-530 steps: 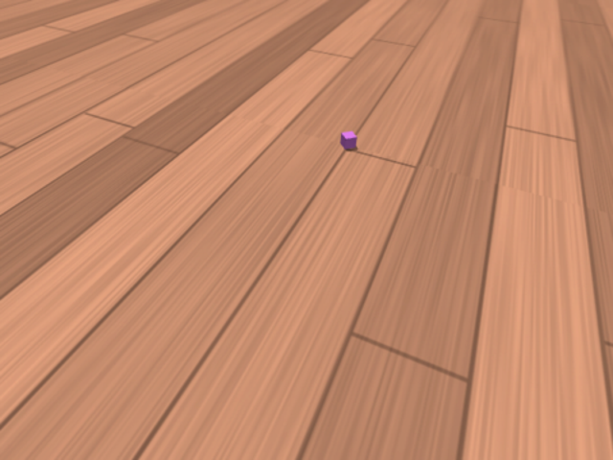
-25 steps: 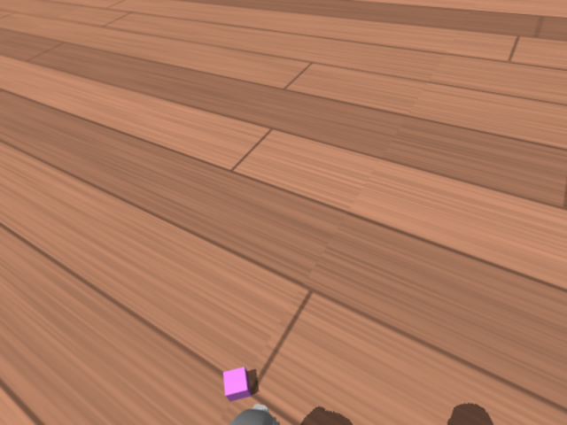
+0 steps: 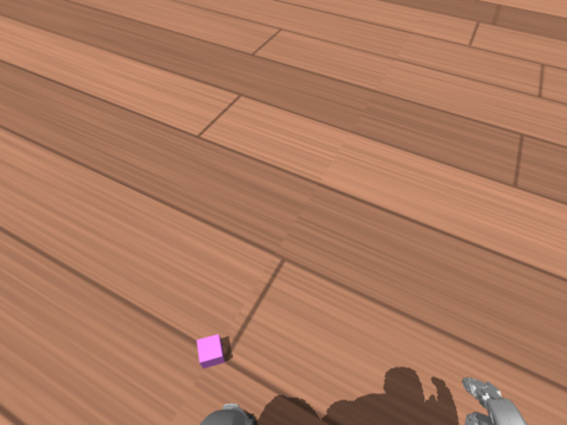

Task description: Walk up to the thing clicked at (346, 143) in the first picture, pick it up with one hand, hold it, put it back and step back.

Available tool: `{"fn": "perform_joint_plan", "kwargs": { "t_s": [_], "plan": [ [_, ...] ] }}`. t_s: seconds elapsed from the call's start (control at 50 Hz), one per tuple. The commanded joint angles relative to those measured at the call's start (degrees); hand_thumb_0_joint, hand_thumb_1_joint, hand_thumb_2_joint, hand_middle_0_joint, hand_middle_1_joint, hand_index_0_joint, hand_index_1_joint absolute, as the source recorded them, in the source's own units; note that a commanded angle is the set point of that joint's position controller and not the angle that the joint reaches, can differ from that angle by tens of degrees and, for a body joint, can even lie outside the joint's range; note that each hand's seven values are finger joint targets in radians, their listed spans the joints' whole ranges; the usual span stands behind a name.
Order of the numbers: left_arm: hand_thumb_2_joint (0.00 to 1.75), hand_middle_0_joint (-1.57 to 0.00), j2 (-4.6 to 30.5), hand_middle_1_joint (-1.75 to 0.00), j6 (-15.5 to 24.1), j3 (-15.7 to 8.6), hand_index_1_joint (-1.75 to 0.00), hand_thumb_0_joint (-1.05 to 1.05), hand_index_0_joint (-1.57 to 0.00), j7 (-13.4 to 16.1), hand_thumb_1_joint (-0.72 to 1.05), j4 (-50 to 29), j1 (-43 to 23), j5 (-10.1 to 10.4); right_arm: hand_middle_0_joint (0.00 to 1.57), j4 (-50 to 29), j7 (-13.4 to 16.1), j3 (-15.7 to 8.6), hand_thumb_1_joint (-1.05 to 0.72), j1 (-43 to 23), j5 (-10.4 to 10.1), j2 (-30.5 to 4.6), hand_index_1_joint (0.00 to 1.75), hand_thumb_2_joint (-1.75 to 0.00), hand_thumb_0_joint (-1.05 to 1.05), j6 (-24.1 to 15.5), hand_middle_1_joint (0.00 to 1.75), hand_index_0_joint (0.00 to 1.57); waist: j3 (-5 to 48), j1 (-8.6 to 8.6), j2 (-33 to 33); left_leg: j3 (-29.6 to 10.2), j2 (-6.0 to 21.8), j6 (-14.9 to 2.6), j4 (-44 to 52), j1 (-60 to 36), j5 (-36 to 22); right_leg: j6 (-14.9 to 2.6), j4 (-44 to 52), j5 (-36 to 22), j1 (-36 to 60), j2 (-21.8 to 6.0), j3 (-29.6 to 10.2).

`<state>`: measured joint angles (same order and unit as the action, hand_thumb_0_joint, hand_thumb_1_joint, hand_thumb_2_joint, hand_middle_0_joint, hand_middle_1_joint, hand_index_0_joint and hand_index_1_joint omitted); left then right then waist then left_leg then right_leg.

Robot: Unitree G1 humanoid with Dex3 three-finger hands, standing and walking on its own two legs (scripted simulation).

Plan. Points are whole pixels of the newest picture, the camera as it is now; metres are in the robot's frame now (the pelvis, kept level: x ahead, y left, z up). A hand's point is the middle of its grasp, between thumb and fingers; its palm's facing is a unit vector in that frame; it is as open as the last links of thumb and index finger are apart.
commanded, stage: walk up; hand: left
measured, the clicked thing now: (211, 351) +0.43 +0.23 -0.71
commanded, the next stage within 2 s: none
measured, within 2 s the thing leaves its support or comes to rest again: neither
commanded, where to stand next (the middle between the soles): +0.09 -0.02 m, yaw +0 degrees
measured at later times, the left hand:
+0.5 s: hand out of the picture +0.00 +0.27 -0.12, palm faces +0.04 -0.94 -0.33, open 7.4 cm
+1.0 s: hand out of the picture +0.04 +0.27 -0.12, palm faces +0.11 -0.87 -0.48, open 7.4 cm
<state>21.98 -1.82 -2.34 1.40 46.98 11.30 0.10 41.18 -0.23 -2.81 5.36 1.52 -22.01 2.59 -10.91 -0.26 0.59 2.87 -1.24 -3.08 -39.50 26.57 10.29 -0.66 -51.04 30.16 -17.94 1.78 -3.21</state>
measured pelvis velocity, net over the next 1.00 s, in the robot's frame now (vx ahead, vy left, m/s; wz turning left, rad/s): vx -0.03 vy -0.03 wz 0.13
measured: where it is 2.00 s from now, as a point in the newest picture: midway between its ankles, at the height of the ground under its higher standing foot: outside the picture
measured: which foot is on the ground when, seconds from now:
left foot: down 0.00-0.08, up 0.10-0.34, down 0.36-0.74, up 0.76-1.00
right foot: up 0.00-0.00, down 0.02-0.38, up 0.40-0.70, down 0.72-1.00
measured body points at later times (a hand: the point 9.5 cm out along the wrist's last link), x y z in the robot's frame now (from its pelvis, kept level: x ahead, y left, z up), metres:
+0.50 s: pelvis -0.03 +0.00 +0.03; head -0.03 +0.01 +0.48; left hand +0.00 +0.32 -0.10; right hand +0.02 -0.32 -0.08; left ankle -0.06 +0.11 -0.71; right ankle +0.00 -0.13 -0.66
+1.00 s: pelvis -0.03 -0.03 +0.00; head +0.01 -0.05 +0.44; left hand +0.04 +0.31 -0.09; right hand +0.07 -0.33 -0.14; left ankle -0.05 +0.11 -0.69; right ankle +0.12 -0.17 -0.71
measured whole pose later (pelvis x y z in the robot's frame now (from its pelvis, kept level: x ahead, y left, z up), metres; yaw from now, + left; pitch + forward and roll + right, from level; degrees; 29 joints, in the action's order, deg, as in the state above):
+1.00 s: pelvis -0.03 -0.03 +0.00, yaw +8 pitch -3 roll +0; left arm 22.2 0.7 -2.8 1.7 49.8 7.8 -1.9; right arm 50.1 -2.2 -3.6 13.5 1.6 -24.1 4.1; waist -8.4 -0.3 -3.9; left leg -2.1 0.3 -1.0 -54.4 22.0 30.4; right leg 0.9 -40.4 9.8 -27.9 -6.5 1.6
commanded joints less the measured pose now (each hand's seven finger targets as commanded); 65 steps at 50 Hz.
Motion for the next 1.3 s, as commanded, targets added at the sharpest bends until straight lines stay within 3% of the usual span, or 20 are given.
{"fn": "perform_joint_plan", "kwargs": {
  "t_s": [0.0, 0.04, 0.06, 0.08, 0.14, 0.26, 0.32, 0.36, 0.4, 0.48, 0.66, 0.68, 0.72, 0.76, 1.0, 1.02, 1.06, 1.08, 1.16, 1.28],
  "plan": [
    [0.90, -0.20, 10.7, -0.30, 1.1, -4.9, -0.30, 0.00, -0.20, -0.6, 0.90, 0.8, 11.7, -1.6, 0.20, -2.6, 0.5, -4.8, -0.90, 3.0, -0.1, -15.1, 0.30, -0.90, 0.00, -0.5, 0.30, 0.20, 13.4, -1.30, -8.0, -19.7, 13.6, -5.92, 14.6, -0.7, 16.6, -3.03, 16.6, -5.4, 10.4, -0.1, 3.1],
    [0.90, -0.20, 13.5, -0.30, 1.6, -5.9, -0.30, 0.00, -0.20, -0.9, 0.90, 0.2, 13.0, -2.8, 0.20, -2.4, 0.6, -3.7, -0.90, 3.0, -0.7, -11.7, 0.30, -0.90, 0.00, -0.7, 0.30, 0.20, 10.3, -2.57, 2.2, -12.7, 5.1, 1.27, 3.1, 7.7, 26.6, -8.73, 29.1, 10.8, 9.0, -8.5, -13.9],
    [0.90, -0.20, 19.0, -0.30, 1.5, -6.7, -0.30, 0.00, -0.20, -0.9, 0.90, -1.8, 6.2, -3.2, 0.20, -2.5, 1.1, -4.0, -0.90, -1.8, -0.8, -11.6, 0.30, -0.90, 0.00, -1.1, 0.30, 0.20, 5.1, -4.66, 13.9, -7.6, -4.4, 3.35, -14.3, 5.7, 22.8, -15.30, 39.1, 20.0, -7.8, -23.1, -33.1],
    [0.90, -0.20, 20.1, -0.30, 1.8, -6.7, -0.30, 0.00, -0.20, -0.8, 0.90, -4.5, 0.0, -3.1, 0.20, -1.4, 1.7, -5.0, -0.90, -0.9, -0.4, -14.6, 0.30, -0.90, 0.00, -1.5, 0.30, 0.20, 0.5, -2.62, 10.3, -12.6, -1.8, 3.61, -20.9, 0.2, 21.3, -17.43, 40.0, 16.2, -17.3, -26.4, -35.8],
    [0.90, -0.20, 11.7, -0.30, 3.1, -4.8, -0.30, 0.00, -0.20, -0.2, 0.90, -3.7, -4.0, -2.5, 0.20, 3.3, 0.5, -3.5, -0.90, 5.4, -1.6, -10.5, 0.30, -0.90, 0.00, -2.5, 0.30, 0.20, 3.0, 1.16, 3.5, -11.4, -4.8, 2.80, -21.2, 0.0, 15.0, -10.74, 30.2, -17.0, -5.4, -14.4, -12.6],
    [0.90, -0.20, 14.6, -0.30, 2.1, -6.1, -0.30, 0.00, -0.20, -2.4, 0.90, -3.2, 6.2, -3.3, 0.20, 4.8, 0.8, -2.5, -0.90, 7.1, -1.0, -12.3, 0.30, -0.90, 0.00, -5.5, 0.30, 0.20, 8.5, -5.22, 13.6, -1.5, -2.1, 4.48, 0.6, 1.5, 18.3, -10.42, 30.3, 0.2, 15.3, -12.0, -11.5],
    [0.90, -0.20, 13.6, -0.30, 1.2, -4.8, -0.30, 0.00, -0.20, -3.6, 0.90, -4.3, 5.2, -2.2, 0.20, 7.0, 1.3, -3.6, -0.90, 13.3, -0.4, -11.1, 0.30, -0.90, 0.00, -7.5, 0.30, 0.20, 8.7, -0.30, 6.9, -1.1, -2.4, 1.64, 21.3, -18.4, 7.5, -8.04, 21.7, -3.9, 4.1, -10.4, -6.5],
    [0.90, -0.20, 6.5, -0.30, 1.3, -3.2, -0.30, 0.00, -0.20, -3.8, 0.90, -6.1, 5.3, -1.5, 0.20, 7.5, 1.7, -5.6, -0.90, 20.4, 1.5, -18.1, 0.30, -0.90, 0.00, -8.5, 0.30, 0.20, 11.7, 2.87, -9.9, -33.9, 15.8, -5.12, 26.1, -39.4, 22.2, -1.59, -3.0, 2.6, -23.2, 0.0, 2.6],
    [0.90, -0.20, 14.8, -0.30, 2.0, -5.3, -0.30, 0.00, -0.20, -3.3, 0.90, -6.3, -0.6, -2.3, 0.20, 6.3, 1.7, -6.7, -0.90, 19.3, -0.3, -22.1, 0.30, -0.90, 0.00, -8.6, 0.30, 0.20, 3.5, 4.64, -3.7, -46.2, 28.5, -15.34, 28.8, -25.9, 29.3, -1.70, -8.5, -0.1, -26.2, -7.0, -5.3],
    [0.90, -0.20, 12.9, -0.30, 2.6, -5.0, -0.30, 0.00, -0.20, -4.3, 0.90, -3.8, 3.4, -1.2, 0.20, 5.6, 1.5, -4.0, -0.90, 17.7, -0.8, -14.9, 0.30, -0.90, 0.00, -9.5, 0.30, 0.20, 1.1, 1.44, -5.6, -20.0, 14.4, -6.86, 24.2, -23.5, 1.3, -1.04, -3.8, -10.7, -21.0, -5.8, -4.0],
    [0.90, -0.20, 11.5, -0.30, 4.8, -4.2, -0.30, 0.00, -0.20, -0.6, 0.90, 4.1, 8.2, 0.4, 0.20, 2.3, 0.1, -2.3, -0.90, 8.2, -1.4, -11.3, 0.30, -0.90, 0.00, -3.6, 0.30, 0.20, 7.5, -1.79, -9.0, -3.6, 4.3, -3.25, 3.4, -2.6, -9.7, 0.54, 20.2, -30.4, 14.1, -1.1, 8.0],
    [0.90, -0.20, 13.2, -0.30, 5.0, -4.7, -0.30, 0.00, -0.20, -0.1, 0.90, 4.6, 8.8, 0.0, 0.20, 2.9, 0.1, -1.7, -0.90, 10.6, -1.9, -9.0, 0.30, -0.90, 0.00, -3.0, 0.30, 0.20, 8.8, -2.57, -3.0, -3.2, 2.6, -1.92, -3.0, -0.5, -2.7, -0.11, 21.6, -32.1, 16.9, -2.8, 5.7],
    [0.90, -0.20, 18.5, -0.30, 5.9, -5.4, -0.30, 0.00, -0.20, 0.5, 0.90, 2.6, 8.6, -1.3, 0.20, 3.5, 0.4, -1.2, -0.90, 17.1, -2.0, -7.3, 0.30, -0.90, 0.00, -1.8, 0.30, 0.20, 12.9, -0.81, 8.1, -7.7, -1.7, 0.78, -20.3, 1.1, 23.1, -6.56, 30.1, -37.4, 13.3, -23.4, -20.8],
    [0.90, -0.20, 19.3, -0.30, 5.3, -5.1, -0.30, 0.00, -0.20, 1.2, 0.90, 1.0, 1.5, -1.0, 0.20, 5.1, 1.0, -3.1, -0.90, 16.6, -1.7, -11.9, 0.30, -0.90, 0.00, -0.2, 0.30, 0.20, 12.0, 0.24, 7.5, -11.1, 1.5, 1.18, -25.4, -2.8, 25.9, -13.40, 30.9, -19.3, 3.4, -25.2, -24.7],
    [0.90, -0.20, 16.9, -0.30, 2.2, -5.2, -0.30, 0.00, -0.20, 1.7, 0.90, -0.5, -6.2, -1.6, 0.20, 9.5, -2.2, -5.2, -0.90, 19.9, 0.7, -12.8, 0.30, -0.90, 0.00, 0.1, 0.30, 0.20, 13.0, 2.92, 8.9, -0.9, 0.4, 1.77, 1.2, -16.4, 13.6, -6.54, 20.3, 4.4, -14.2, -15.4, -4.5],
    [0.90, -0.20, 14.2, -0.30, 1.7, -4.3, -0.30, 0.00, -0.20, 1.8, 0.90, -0.5, -4.8, -1.5, 0.20, 9.9, -2.0, -5.5, -0.90, 20.3, 1.2, -13.8, 0.30, -0.90, 0.00, -0.3, 0.30, 0.20, 11.9, 3.30, 1.4, -5.5, 1.6, 0.97, 6.8, -17.3, 16.5, -4.93, 11.8, 9.0, -18.7, -12.0, -2.1],
    [0.90, -0.20, 13.1, -0.30, 1.7, -4.1, -0.30, 0.00, -0.20, 2.4, 0.90, -0.5, -5.6, -0.7, 0.20, 5.1, -1.4, -7.0, -0.90, 11.9, 1.7, -23.7, 0.30, -0.90, 0.00, -0.8, 0.30, 0.20, 4.5, 4.04, -15.8, -41.8, 21.8, -9.32, 29.3, 0.1, 45.9, -1.43, -11.0, 4.8, -23.6, 0.4, -0.2],
    [0.90, -0.20, 16.2, -0.30, 2.4, -4.9, -0.30, 0.00, -0.20, 2.5, 0.90, 0.7, -8.0, -1.0, 0.20, 4.5, -1.1, -6.5, -0.90, 6.5, 1.3, -22.7, 0.30, -0.90, 0.00, -1.2, 0.30, 0.20, 0.1, 3.26, -11.1, -43.8, 24.0, -12.72, 29.9, 8.8, 44.0, -1.62, -14.8, 3.1, -17.6, -1.9, -4.0],
    [0.90, -0.20, 13.6, -0.30, 2.5, -4.3, -0.30, 0.00, -0.20, 0.4, 0.90, 5.1, 1.4, -0.1, 0.20, 5.7, 0.7, -4.8, -0.90, 6.7, 0.8, -16.0, 0.30, -0.90, 0.00, -3.8, 0.30, 0.20, 5.5, -0.18, -3.4, -21.0, 13.0, -4.31, 17.4, -9.3, 18.1, -1.60, -12.1, -8.6, -18.8, -0.5, -5.0],
    [0.90, -0.20, 12.7, -0.30, 4.3, -3.0, -0.30, 0.00, -0.20, -1.3, 0.90, 2.7, -3.0, -1.7, 0.20, 7.6, 0.3, -5.2, -0.90, 13.1, 0.8, -17.7, 0.30, -0.90, 0.00, -5.6, 0.30, 0.20, 8.9, 3.95, -10.5, -20.4, 18.0, -10.33, 15.0, -21.5, 9.5, -0.24, 7.7, 0.1, -13.8, -2.0, 1.4]
  ]
}}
